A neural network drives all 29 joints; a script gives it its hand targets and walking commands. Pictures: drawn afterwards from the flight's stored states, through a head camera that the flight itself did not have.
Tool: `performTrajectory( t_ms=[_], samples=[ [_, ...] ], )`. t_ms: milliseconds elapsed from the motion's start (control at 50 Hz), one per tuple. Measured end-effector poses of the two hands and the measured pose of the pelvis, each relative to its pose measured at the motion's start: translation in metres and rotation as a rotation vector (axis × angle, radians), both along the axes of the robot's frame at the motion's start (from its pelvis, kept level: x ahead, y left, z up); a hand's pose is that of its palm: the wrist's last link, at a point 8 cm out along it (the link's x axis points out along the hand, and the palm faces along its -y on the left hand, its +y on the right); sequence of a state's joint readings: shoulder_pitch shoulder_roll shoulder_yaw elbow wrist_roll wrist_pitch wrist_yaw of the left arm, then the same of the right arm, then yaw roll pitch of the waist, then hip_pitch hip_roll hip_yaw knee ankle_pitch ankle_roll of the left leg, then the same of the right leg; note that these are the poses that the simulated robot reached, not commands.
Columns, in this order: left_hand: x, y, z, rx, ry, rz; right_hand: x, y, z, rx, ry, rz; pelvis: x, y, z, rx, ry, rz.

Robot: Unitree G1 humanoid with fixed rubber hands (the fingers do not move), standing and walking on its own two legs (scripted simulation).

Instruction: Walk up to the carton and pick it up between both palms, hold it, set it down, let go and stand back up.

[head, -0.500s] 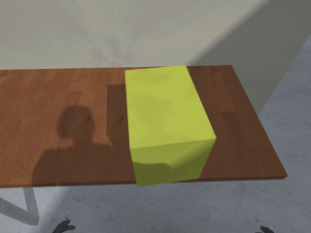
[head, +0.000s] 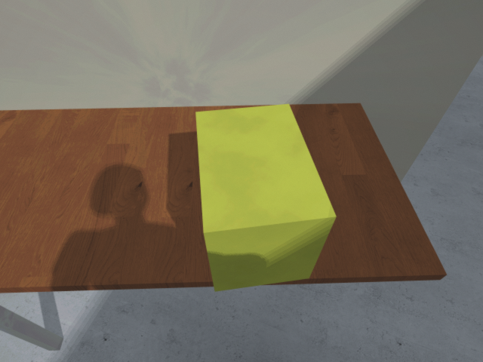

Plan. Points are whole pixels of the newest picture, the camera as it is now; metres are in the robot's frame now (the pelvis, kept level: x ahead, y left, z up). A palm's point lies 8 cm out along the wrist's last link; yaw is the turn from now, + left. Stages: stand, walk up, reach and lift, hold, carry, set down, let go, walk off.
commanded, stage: walk up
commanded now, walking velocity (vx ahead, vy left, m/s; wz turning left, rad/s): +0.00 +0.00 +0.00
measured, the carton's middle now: (252, 195) +0.40 +0.00 +0.02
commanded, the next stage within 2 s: reach and lift in 1.24 s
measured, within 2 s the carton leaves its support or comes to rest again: neither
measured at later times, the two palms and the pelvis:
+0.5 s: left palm out of the picture +0.06 +0.24 -0.12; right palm out of the picture +0.06 -0.37 -0.11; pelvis -0.03 -0.05 -0.01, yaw +4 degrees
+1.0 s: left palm out of the picture +0.02 +0.26 -0.11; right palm out of the picture +0.07 -0.35 -0.11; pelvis -0.03 -0.05 +0.00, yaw +6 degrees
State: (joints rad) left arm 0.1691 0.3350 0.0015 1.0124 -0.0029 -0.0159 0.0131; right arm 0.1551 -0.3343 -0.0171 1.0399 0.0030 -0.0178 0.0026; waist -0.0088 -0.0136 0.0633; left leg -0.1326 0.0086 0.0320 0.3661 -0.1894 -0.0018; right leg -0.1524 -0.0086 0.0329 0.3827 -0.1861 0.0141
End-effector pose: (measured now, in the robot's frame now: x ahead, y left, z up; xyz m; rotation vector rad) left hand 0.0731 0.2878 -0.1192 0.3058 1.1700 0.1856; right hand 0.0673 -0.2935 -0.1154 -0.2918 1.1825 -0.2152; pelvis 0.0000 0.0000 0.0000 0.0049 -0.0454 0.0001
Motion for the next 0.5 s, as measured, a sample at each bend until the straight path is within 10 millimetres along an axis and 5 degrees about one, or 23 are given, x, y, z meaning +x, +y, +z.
performTrajectory(
  t_ms=[120,240,360,500],
  samples=[
    [0.001,0.006,0.001,0.011,-0.010,0.018,0.000,-0.008,0.000,-0.033,-0.009,0.022,-0.004,-0.005,-0.004,0.007,0.014,0.009],
    [-0.001,0.008,0.008,0.077,-0.033,0.002,0.001,-0.045,0.002,-0.106,-0.039,0.068,-0.013,-0.025,-0.013,0.018,0.027,0.016],
    [-0.008,-0.012,0.014,0.079,-0.074,0.005,0.002,-0.078,0.004,-0.135,-0.038,0.088,-0.021,-0.044,-0.016,0.005,0.020,0.040],
    [-0.008,-0.043,0.003,-0.011,-0.129,0.020,-0.003,-0.073,0.008,-0.108,-0.040,0.122,-0.028,-0.052,-0.014,0.005,0.005,0.072]
  ],
)
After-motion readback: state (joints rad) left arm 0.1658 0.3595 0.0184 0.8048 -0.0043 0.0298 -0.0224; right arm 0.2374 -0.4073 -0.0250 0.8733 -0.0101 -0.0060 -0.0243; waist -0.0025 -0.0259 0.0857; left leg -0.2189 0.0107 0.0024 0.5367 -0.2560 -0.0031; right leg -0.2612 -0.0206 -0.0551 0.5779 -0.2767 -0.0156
